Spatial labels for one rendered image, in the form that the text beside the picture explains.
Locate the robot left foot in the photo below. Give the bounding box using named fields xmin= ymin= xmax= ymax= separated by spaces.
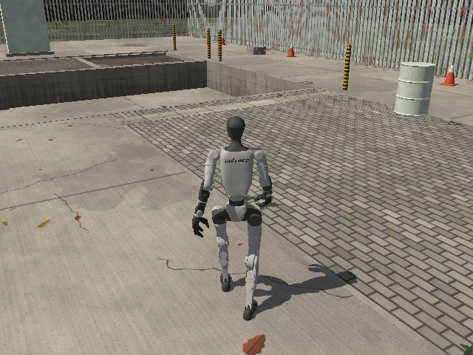
xmin=220 ymin=273 xmax=231 ymax=291

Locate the robot left upper arm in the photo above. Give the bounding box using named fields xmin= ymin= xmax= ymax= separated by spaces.
xmin=203 ymin=149 xmax=221 ymax=191

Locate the robot left shin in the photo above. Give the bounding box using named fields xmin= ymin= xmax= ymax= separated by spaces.
xmin=217 ymin=237 xmax=229 ymax=282

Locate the robot left forearm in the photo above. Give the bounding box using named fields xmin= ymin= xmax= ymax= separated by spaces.
xmin=194 ymin=180 xmax=210 ymax=217

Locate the robot right upper arm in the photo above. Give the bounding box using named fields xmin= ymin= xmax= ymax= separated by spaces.
xmin=251 ymin=148 xmax=270 ymax=187

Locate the left robot hand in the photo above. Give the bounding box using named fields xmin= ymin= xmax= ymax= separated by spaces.
xmin=192 ymin=216 xmax=209 ymax=237

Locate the right robot hand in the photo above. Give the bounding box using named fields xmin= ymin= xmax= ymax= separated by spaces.
xmin=254 ymin=192 xmax=272 ymax=207

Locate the robot right forearm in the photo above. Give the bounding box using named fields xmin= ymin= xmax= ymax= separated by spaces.
xmin=262 ymin=175 xmax=273 ymax=197

